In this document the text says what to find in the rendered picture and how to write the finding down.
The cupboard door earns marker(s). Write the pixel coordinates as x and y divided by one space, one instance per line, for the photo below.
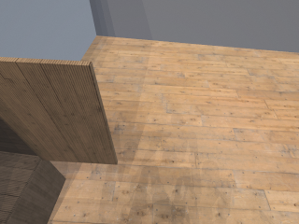
56 109

